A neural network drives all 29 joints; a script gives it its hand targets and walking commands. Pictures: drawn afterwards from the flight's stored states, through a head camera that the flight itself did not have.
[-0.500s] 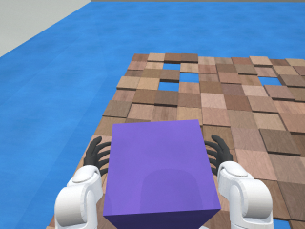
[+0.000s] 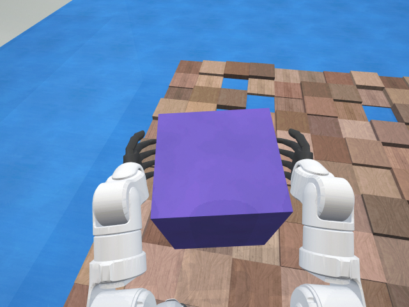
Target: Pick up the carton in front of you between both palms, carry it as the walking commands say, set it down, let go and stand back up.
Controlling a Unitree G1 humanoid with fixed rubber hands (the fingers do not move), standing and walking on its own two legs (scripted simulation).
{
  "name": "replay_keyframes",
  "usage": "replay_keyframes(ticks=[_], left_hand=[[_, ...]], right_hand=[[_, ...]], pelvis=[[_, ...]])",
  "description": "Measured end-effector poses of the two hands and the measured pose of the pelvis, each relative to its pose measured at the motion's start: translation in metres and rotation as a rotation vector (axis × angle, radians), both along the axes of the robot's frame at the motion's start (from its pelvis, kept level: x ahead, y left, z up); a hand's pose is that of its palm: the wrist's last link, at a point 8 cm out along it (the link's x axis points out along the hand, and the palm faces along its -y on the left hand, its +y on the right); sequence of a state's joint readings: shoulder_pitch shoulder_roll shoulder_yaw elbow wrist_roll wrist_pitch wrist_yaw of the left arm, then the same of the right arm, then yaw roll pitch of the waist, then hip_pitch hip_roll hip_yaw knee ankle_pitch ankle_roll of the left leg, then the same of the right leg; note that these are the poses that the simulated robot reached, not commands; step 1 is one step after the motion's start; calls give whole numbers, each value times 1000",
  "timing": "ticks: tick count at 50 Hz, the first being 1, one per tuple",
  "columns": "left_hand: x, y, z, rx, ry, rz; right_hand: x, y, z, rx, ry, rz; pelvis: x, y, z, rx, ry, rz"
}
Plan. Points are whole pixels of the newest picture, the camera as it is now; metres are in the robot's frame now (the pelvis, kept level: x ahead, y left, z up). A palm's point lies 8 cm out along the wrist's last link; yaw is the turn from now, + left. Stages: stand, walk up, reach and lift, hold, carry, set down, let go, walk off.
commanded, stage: carry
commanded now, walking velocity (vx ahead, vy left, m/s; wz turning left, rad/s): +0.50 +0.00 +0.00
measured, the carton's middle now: (216, 186) +0.34 +0.00 +0.04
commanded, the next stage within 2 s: none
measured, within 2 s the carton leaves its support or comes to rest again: neither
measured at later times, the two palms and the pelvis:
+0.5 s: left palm (159, 86) +0.66 +0.16 +0.07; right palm (263, 87) +0.65 -0.14 +0.07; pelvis +0.33 +0.01 -0.02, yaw +1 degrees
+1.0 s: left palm (163, 30) +0.97 +0.18 +0.10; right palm (245, 30) +0.99 -0.11 +0.09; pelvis +0.68 +0.00 -0.03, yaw +1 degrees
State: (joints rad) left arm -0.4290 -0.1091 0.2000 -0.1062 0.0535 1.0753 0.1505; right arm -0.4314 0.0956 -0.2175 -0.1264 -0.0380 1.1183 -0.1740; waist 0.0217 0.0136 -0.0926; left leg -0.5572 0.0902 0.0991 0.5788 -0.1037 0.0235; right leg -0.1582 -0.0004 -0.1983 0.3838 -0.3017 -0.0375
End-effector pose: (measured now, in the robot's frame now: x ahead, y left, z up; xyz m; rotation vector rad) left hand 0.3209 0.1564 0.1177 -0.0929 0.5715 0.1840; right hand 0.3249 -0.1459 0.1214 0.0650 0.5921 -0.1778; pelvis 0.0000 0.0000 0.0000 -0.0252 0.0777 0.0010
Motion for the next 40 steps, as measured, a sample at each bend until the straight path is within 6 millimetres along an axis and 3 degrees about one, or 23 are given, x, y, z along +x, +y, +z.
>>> replay_keyframes(ticks=[5,10,18,22,26,30,35,40], left_hand=[[80,25,-17,-10,8,-8],[141,34,-32,-68,65,-6],[231,23,-41,-99,43,-1],[291,14,-41,-58,8,1],[351,5,-47,-14,0,6],[391,5,-57,-3,75,56],[437,13,-50,-38,96,124],[503,18,-23,-36,11,128]], right_hand=[[78,25,-14,3,8,-10],[127,37,-34,25,77,-30],[212,26,-39,51,55,-74],[276,15,-41,49,20,-57],[347,7,-55,61,6,-11],[401,8,-69,70,79,38],[462,17,-61,95,107,68],[531,22,-34,81,22,90]], pelvis=[[64,20,-17,3,4,-5],[117,30,-8,-1,17,8],[217,30,-1,-3,29,23],[279,20,-11,15,29,24],[344,9,-26,6,1,13],[393,-2,-21,18,-16,38],[451,-14,-5,45,-8,49],[514,-17,2,61,8,42]])
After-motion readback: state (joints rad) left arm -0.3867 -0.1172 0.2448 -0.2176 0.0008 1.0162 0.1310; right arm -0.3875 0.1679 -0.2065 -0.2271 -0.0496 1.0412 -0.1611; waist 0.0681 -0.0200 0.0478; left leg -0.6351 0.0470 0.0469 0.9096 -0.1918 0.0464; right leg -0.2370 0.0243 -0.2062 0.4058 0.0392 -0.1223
